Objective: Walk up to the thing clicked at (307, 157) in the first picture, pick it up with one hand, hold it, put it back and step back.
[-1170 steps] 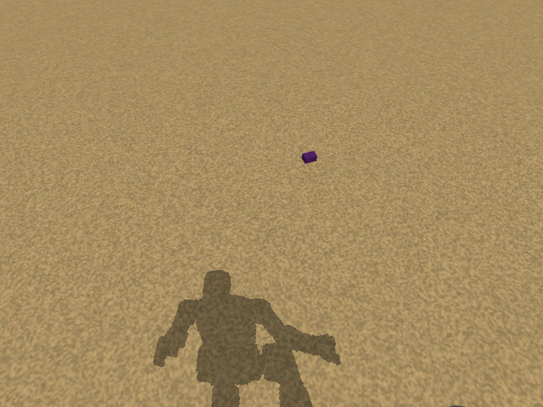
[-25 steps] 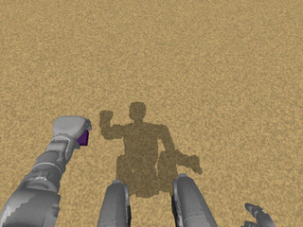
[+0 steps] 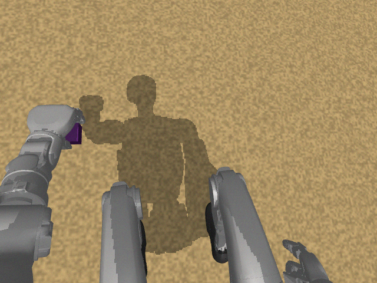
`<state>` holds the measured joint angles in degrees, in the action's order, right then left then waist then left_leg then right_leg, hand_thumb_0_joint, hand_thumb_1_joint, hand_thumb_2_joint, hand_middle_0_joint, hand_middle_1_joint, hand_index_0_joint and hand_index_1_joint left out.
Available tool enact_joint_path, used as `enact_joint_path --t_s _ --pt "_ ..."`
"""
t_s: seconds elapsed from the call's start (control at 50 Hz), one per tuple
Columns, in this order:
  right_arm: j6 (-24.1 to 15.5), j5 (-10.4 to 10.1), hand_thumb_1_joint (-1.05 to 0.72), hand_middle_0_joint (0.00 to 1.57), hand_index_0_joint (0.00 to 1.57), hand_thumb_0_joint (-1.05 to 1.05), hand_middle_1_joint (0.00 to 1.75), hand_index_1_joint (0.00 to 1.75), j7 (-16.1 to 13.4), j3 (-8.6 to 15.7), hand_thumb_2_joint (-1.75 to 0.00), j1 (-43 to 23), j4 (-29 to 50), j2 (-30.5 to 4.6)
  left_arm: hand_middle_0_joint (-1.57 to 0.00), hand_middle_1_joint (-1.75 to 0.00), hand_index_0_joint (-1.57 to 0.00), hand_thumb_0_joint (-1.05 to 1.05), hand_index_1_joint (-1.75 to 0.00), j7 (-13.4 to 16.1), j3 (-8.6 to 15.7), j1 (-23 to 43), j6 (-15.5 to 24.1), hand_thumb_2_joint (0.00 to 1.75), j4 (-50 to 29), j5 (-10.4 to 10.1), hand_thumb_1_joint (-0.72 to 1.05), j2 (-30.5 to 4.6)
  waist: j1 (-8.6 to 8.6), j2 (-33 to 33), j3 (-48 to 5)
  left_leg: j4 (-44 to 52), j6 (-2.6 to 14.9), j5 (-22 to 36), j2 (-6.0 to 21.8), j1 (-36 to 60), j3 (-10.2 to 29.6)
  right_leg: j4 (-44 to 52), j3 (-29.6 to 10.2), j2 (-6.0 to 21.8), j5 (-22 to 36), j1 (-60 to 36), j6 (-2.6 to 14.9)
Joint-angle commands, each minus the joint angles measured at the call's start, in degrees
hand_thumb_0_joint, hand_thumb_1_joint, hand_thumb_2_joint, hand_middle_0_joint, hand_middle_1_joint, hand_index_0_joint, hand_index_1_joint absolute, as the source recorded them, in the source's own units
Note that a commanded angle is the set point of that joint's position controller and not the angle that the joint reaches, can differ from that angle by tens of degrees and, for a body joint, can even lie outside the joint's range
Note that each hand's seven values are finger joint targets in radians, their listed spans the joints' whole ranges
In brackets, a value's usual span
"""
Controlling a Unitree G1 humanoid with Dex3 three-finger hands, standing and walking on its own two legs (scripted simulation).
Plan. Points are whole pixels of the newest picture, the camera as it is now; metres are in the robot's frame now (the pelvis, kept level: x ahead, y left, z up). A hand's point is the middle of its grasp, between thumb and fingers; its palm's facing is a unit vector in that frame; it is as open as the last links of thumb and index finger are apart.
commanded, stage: crouch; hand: left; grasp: from above
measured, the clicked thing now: (65, 133) +0.45 +0.26 -0.19
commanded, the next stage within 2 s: lower in 0.98 s
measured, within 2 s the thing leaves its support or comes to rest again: neither
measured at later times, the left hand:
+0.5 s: hand (72, 137) +0.45 +0.26 -0.24, palm faces -0.49 +0.00 -0.87, open 7.5 cm
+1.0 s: hand (75, 137) +0.46 +0.27 -0.29, palm faces -0.48 -0.01 -0.88, open 7.5 cm
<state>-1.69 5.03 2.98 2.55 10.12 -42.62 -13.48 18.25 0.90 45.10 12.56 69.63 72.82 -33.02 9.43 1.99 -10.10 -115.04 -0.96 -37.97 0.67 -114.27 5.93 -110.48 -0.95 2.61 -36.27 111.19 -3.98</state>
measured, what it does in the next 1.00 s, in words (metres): lowers itself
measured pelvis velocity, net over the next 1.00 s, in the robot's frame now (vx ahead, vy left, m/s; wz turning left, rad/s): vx -0.01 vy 0.00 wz -0.06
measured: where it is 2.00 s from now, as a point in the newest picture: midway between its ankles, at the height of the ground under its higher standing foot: (178, 251)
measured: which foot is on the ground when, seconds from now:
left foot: down 0.00-1.00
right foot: down 0.00-1.00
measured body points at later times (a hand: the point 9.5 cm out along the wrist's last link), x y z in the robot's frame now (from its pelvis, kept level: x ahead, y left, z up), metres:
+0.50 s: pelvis -0.01 +0.00 -0.08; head +0.23 +0.06 +0.30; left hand +0.47 +0.26 -0.19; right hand +0.04 -0.29 -0.19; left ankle +0.07 +0.12 -0.42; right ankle +0.09 -0.16 -0.42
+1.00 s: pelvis -0.01 +0.00 -0.12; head +0.23 +0.07 +0.26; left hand +0.48 +0.27 -0.24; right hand +0.03 -0.27 -0.22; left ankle +0.07 +0.12 -0.42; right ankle +0.09 -0.16 -0.42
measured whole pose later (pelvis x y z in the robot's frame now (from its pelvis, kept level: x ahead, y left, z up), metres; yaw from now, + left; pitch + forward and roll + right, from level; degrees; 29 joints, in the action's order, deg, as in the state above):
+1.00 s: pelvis -0.01 +0.00 -0.12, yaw -3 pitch +34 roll -10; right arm -1.8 8.8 8.0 -2.3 9.1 -42.6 -14.7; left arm 20.9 4.1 56.9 16.4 84.7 77.6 -43.3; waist 14.1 -0.1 -3.6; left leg -137.6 -0.9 -38.9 -1.0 -133.2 9.2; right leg -131.0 -1.1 0.6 -37.4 128.3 -3.7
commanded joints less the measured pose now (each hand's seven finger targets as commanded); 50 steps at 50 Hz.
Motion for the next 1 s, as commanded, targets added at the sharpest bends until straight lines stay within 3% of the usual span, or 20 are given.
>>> enact_joint_path --t_s 0.0,0.06,0.1,0.16,0.2,0.24,0.3,0.44,0.48,0.6,0.64,0.68,0.72,0.74,0.76,0.8,0.84,0.88,0.94,0.98 --pt "-1.2 0.4 -0.90 0.20 0.20 0.00 0.30 0.30 0.2 4.5 -0.90 11.0 1.8 -13.3 -1.17 -0.31 -1.23 0.00 -0.25 3.5 2.2 22.4 -0.4 0.32 -8.8 -0.4 0.89 -13.1 1.95 13.1 -38.9 11.7 0.84 13.4 -0.9 32.6 -2.9 7.6 6.5 -2.2 11.3 -13.1 5.98" --pt "-1.1 0.8 -0.90 0.20 0.20 0.00 0.30 0.30 0.9 4.3 -0.90 11.3 1.9 -13.4 -1.16 -0.30 -1.22 0.00 -0.24 3.7 3.7 23.1 -0.6 0.31 -8.8 0.0 0.89 -16.2 1.20 13.8 -40.6 9.3 1.04 14.0 -1.0 30.9 -3.7 5.7 6.5 -2.3 12.1 -13.6 6.00" --pt "-1.0 0.9 -0.90 0.20 0.20 0.00 0.30 0.30 1.2 4.3 -0.90 11.2 2.0 -13.6 -1.16 -0.29 -1.22 0.00 -0.23 3.4 3.7 25.6 -0.6 0.30 -10.2 0.0 0.89 -16.7 1.86 13.8 -41.4 7.9 1.10 14.5 -0.9 30.1 -3.6 4.5 6.7 -2.4 12.5 -13.1 5.96" --pt "-0.9 1.1 -0.90 0.20 0.20 0.00 0.30 0.30 1.5 4.0 -0.90 10.7 1.8 -13.6 -1.17 -0.29 -1.23 0.00 -0.24 3.1 3.4 23.5 -0.7 0.31 -4.8 -0.1 0.89 -16.2 2.25 13.3 -35.8 6.8 1.03 11.9 -0.9 26.4 -3.4 2.9 6.9 -2.4 10.5 -9.6 6.00" --pt "-0.8 1.2 -0.90 0.20 0.20 0.00 0.30 0.30 1.8 3.8 -0.90 11.0 1.9 -13.9 -1.15 -0.28 -1.20 0.00 -0.23 2.8 3.4 24.3 -0.4 0.32 -4.4 0.1 0.85 -16.5 2.91 11.6 -36.1 5.2 1.39 11.7 -1.0 24.8 -3.7 2.4 6.9 -2.4 10.8 -9.9 5.77" --pt "-0.6 1.3 -0.90 0.20 0.20 0.00 0.30 0.30 2.1 3.7 -0.90 10.4 2.3 -13.8 -1.15 -0.28 -1.20 0.00 -0.23 2.6 4.1 26.7 0.2 0.31 -6.8 0.0 0.85 -18.8 2.30 13.4 -38.9 3.9 1.52 11.8 -1.3 23.8 -4.5 1.5 6.6 -2.7 11.1 -11.2 5.86" --pt "-0.4 1.3 -0.90 0.20 0.20 0.00 0.30 0.30 2.4 3.2 -0.90 10.4 2.2 -14.0 -1.16 -0.29 -1.20 0.00 -0.24 2.4 4.1 26.3 0.6 0.33 -3.7 0.3 0.84 -19.3 2.74 12.9 -35.0 3.1 1.54 9.8 -1.3 20.7 -4.3 0.1 7.0 -2.7 9.2 -8.6 5.88" --pt "-0.2 1.8 -0.90 0.20 0.20 0.00 0.30 0.30 3.0 2.5 -0.90 10.4 2.0 -14.6 -1.16 -0.30 -1.22 0.00 -0.24 2.4 4.4 27.3 1.9 0.30 0.2 1.1 0.88 -20.7 3.48 13.5 -33.4 0.6 1.45 8.7 -1.4 18.5 -3.9 -3.1 7.7 -2.8 8.3 -5.0 5.99" --pt "0.0 1.9 -0.90 0.20 0.20 0.00 0.30 0.30 3.1 2.5 -0.90 10.4 1.7 -14.7 -1.18 -0.30 -1.23 0.00 -0.25 2.5 4.5 29.2 2.5 0.33 -1.1 1.4 0.88 -21.2 3.38 13.8 -35.9 -0.9 1.70 9.2 -1.6 18.4 -4.4 -3.4 7.6 -3.2 8.8 -5.4 6.00" --pt "-0.1 2.4 -0.90 0.20 0.20 0.00 0.30 0.30 3.5 1.6 -0.90 10.7 1.4 -15.0 -1.21 -0.32 -1.26 0.00 -0.26 3.5 4.4 29.8 3.2 0.33 2.9 2.2 0.93 -21.8 4.47 14.4 -32.7 -2.8 1.77 7.5 -1.9 15.8 -4.4 -5.2 8.0 -3.3 7.5 -2.6 5.97" --pt "-0.1 2.6 -0.90 0.20 0.20 0.00 0.30 0.30 3.4 1.3 -0.90 10.2 1.1 -15.6 -1.21 -0.31 -1.27 0.00 -0.25 4.2 5.7 30.8 3.4 0.30 3.2 2.8 0.94 -24.5 3.82 13.8 -32.9 -2.9 1.82 6.0 -1.9 14.6 -4.2 -5.9 8.3 -3.2 6.4 -1.8 5.88" --pt "-0.3 3.0 -0.90 0.20 0.20 0.00 0.30 0.30 3.6 0.9 -0.90 10.4 1.1 -15.5 -1.22 -0.32 -1.28 0.00 -0.26 4.3 4.9 31.5 3.7 0.33 3.8 2.7 0.96 -22.9 5.08 14.5 -32.3 -3.6 1.70 5.6 -1.7 14.8 -3.8 -6.7 8.6 -3.2 6.3 -0.6 5.85" --pt "-0.2 3.0 -0.90 0.20 0.20 0.00 0.30 0.30 3.5 0.7 -0.90 10.1 1.0 -15.8 -1.22 -0.31 -1.28 0.00 -0.25 4.6 5.3 32.9 4.0 0.31 2.7 3.4 0.95 -24.3 4.30 16.0 -33.8 -3.8 1.55 6.5 -1.8 15.5 -3.6 -7.6 8.7 -3.2 7.0 0.3 6.00" --pt "-0.3 3.0 -0.90 0.20 0.20 0.00 0.30 0.30 3.6 0.7 -0.90 10.2 1.2 -15.7 -1.21 -0.31 -1.28 0.00 -0.25 4.8 5.0 30.6 3.7 0.29 5.2 3.6 0.96 -24.0 4.57 15.8 -32.7 -4.0 1.51 6.3 -1.8 15.6 -3.6 -7.6 8.8 -3.3 6.5 0.3 6.02" --pt "-0.2 3.2 -0.90 0.20 0.20 0.00 0.30 0.30 3.7 0.5 -0.90 10.1 1.1 -15.8 -1.22 -0.32 -1.28 0.00 -0.26 5.0 5.3 32.4 4.0 0.30 3.7 3.6 0.96 -24.6 4.65 15.9 -33.1 -4.3 1.63 6.0 -1.9 14.5 -3.8 -7.7 8.8 -3.4 6.5 0.0 5.95" --pt "-0.3 3.4 -0.91 0.20 0.20 0.00 0.30 0.30 4.0 0.1 -0.90 10.7 0.8 -15.7 -1.24 -0.31 -1.29 0.00 -0.26 5.0 4.6 29.9 3.6 0.34 6.9 3.8 0.96 -22.7 5.26 14.4 -31.3 -5.1 1.64 6.9 -1.9 14.2 -3.7 -8.1 9.0 -3.3 7.3 0.4 5.85" --pt "-0.3 3.4 -0.91 0.20 0.20 0.00 0.30 0.30 3.9 0.1 -0.90 10.3 1.0 -16.0 -1.25 -0.30 -1.29 0.00 -0.25 5.3 5.2 33.6 4.0 0.33 3.6 4.0 0.96 -24.8 4.97 17.2 -34.3 -5.4 1.46 7.9 -1.8 15.7 -3.3 -9.1 9.0 -3.5 8.4 0.9 6.02" --pt "-0.4 3.5 -0.91 0.20 0.20 0.00 0.30 0.30 4.0 0.2 -0.90 10.4 1.0 -16.0 -1.25 -0.32 -1.31 0.00 -0.26 5.3 5.1 32.0 3.7 0.31 5.1 3.8 0.99 -24.3 4.92 16.6 -32.6 -5.7 1.48 7.4 -1.8 14.7 -3.6 -9.1 9.0 -3.4 7.9 1.1 5.89" --pt "-0.5 3.7 -0.91 0.20 0.20 0.00 0.30 0.30 4.2 -0.4 -0.90 10.6 0.9 -15.9 -1.26 -0.29 -1.30 0.00 -0.25 5.2 4.4 31.8 3.7 0.32 6.5 3.7 0.97 -23.3 6.13 15.8 -30.6 -6.7 1.64 7.5 -1.9 13.2 -3.5 -9.5 9.1 -3.5 8.3 1.3 5.79" --pt "-0.5 3.6 -0.91 0.20 0.20 0.00 0.30 0.30 4.3 -0.2 -0.90 10.5 0.9 -16.2 -1.25 -0.30 -1.30 0.00 -0.25 5.1 5.0 31.9 3.9 0.30 5.3 4.0 0.98 -24.9 5.19 16.4 -32.0 -6.8 1.56 8.0 -1.8 13.7 -3.4 -9.8 9.2 -3.5 8.5 1.3 5.86"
